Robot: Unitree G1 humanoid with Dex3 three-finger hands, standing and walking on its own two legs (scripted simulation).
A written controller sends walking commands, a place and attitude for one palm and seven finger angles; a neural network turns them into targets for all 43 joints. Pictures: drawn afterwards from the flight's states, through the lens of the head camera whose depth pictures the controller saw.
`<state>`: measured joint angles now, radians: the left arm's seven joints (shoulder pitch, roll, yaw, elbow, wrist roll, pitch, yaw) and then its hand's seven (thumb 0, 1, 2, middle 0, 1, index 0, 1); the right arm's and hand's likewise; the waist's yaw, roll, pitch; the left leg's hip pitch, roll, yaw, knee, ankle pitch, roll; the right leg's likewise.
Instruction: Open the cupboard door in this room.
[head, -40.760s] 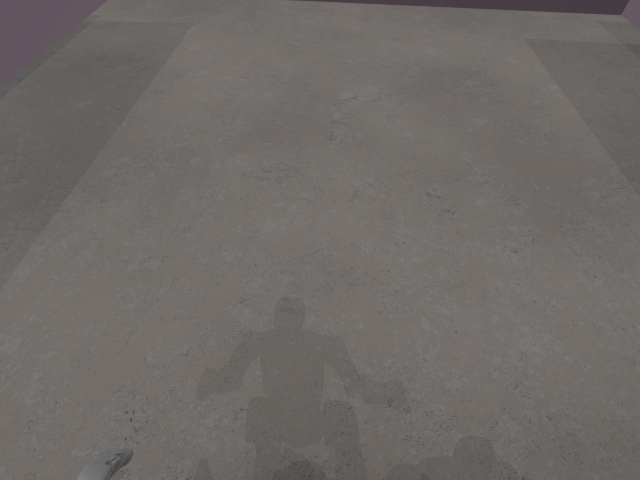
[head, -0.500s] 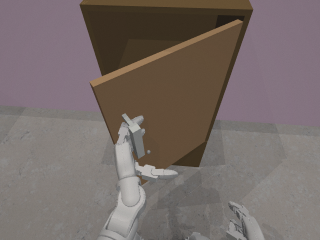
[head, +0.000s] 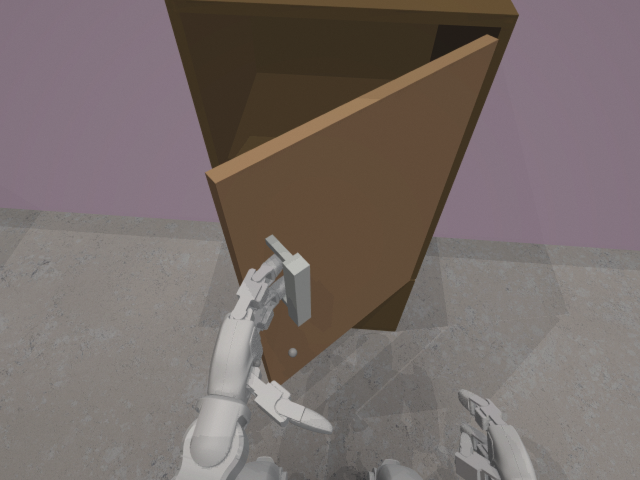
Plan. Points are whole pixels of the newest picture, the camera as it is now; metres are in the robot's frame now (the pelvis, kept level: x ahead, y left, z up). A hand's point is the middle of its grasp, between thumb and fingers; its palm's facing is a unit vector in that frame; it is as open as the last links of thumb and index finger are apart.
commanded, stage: slide the hand sideways off the handle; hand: left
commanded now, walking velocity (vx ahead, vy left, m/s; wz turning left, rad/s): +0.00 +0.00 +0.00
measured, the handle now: (287, 281) +0.34 +0.06 +0.07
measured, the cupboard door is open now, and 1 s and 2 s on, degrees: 44 44 44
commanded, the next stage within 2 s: draw the hand back to the body in 0.70 s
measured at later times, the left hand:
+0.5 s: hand (248, 381) +0.22 +0.09 +0.06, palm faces -0.07 -1.00 -0.03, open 16.0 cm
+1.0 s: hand (196, 387) +0.20 +0.14 +0.09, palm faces -0.05 -1.00 -0.07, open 16.3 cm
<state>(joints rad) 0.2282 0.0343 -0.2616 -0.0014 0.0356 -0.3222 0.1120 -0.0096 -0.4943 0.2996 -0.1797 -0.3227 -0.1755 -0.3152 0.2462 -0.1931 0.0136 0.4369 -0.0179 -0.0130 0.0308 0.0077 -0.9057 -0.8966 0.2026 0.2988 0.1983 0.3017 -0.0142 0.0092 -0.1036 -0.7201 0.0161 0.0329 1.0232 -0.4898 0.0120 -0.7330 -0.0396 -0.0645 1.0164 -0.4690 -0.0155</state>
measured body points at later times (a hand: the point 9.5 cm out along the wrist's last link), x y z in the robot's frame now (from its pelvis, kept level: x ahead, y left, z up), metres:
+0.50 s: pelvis +0.01 -0.02 +0.00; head +0.06 -0.02 +0.44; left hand +0.22 +0.14 +0.06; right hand +0.20 -0.24 -0.08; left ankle +0.01 +0.11 -0.67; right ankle +0.02 -0.11 -0.67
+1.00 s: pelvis +0.01 -0.01 +0.00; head +0.04 -0.02 +0.44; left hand +0.20 +0.19 +0.09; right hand +0.19 -0.23 -0.08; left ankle +0.01 +0.11 -0.67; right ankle +0.02 -0.11 -0.67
